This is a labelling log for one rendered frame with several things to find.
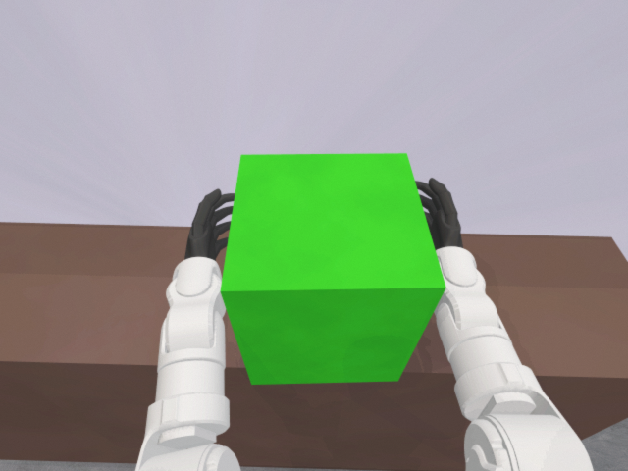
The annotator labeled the robot left forearm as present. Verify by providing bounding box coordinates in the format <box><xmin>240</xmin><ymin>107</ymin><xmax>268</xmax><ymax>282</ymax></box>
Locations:
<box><xmin>135</xmin><ymin>257</ymin><xmax>230</xmax><ymax>471</ymax></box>

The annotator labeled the robot left upper arm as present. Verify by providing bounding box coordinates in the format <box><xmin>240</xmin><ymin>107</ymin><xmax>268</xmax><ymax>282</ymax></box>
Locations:
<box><xmin>139</xmin><ymin>444</ymin><xmax>241</xmax><ymax>471</ymax></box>

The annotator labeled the robot right upper arm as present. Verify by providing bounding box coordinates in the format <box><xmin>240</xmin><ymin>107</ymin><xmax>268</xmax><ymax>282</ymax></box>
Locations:
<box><xmin>464</xmin><ymin>414</ymin><xmax>592</xmax><ymax>471</ymax></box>

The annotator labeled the robot right forearm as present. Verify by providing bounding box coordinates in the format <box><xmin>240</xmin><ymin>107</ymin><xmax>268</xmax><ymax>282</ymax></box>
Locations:
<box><xmin>434</xmin><ymin>246</ymin><xmax>594</xmax><ymax>471</ymax></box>

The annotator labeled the pedestal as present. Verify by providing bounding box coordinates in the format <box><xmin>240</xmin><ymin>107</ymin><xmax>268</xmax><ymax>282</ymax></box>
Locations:
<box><xmin>0</xmin><ymin>222</ymin><xmax>628</xmax><ymax>471</ymax></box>

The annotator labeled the left robot hand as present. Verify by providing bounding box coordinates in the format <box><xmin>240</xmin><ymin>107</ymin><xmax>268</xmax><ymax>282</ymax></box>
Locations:
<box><xmin>184</xmin><ymin>189</ymin><xmax>235</xmax><ymax>261</ymax></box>

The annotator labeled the right robot hand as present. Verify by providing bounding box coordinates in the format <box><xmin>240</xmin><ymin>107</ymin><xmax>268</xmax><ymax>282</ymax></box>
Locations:
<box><xmin>415</xmin><ymin>178</ymin><xmax>463</xmax><ymax>250</ymax></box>

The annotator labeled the carton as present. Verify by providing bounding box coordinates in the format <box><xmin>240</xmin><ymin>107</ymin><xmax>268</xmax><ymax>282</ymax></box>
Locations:
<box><xmin>220</xmin><ymin>153</ymin><xmax>446</xmax><ymax>385</ymax></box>

